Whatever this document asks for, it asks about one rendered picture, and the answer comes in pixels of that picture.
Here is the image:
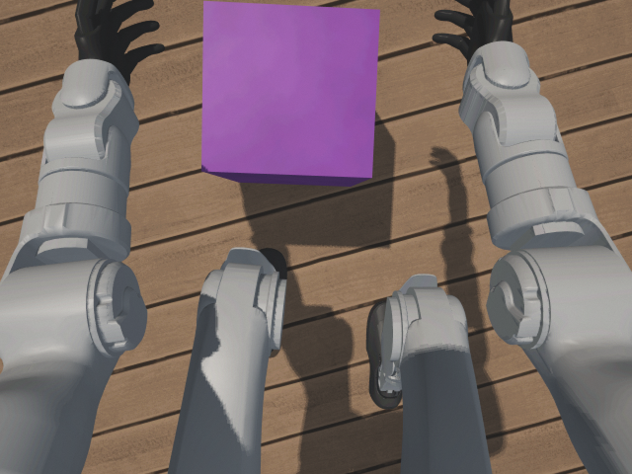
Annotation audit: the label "left robot forearm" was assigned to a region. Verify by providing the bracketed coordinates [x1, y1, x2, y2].
[0, 59, 139, 359]

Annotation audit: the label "carton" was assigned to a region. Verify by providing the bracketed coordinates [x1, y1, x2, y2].
[201, 1, 380, 187]

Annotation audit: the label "right robot foot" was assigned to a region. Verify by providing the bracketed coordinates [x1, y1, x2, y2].
[366, 300, 402, 409]

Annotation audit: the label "right robot upper arm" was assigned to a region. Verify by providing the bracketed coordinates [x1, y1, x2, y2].
[486, 245, 632, 474]

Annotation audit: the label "left robot upper arm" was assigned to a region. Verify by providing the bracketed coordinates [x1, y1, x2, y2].
[0, 258, 147, 474]

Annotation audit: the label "right robot forearm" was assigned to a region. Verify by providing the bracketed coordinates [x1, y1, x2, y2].
[458, 41, 632, 275]

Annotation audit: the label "left robot hand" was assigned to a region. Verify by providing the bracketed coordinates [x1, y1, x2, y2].
[74, 0, 165, 87]

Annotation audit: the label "right robot hand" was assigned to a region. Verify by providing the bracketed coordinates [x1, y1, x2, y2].
[433, 0, 514, 66]

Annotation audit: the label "right robot thigh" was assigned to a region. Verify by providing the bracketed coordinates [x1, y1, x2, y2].
[383, 287, 492, 474]

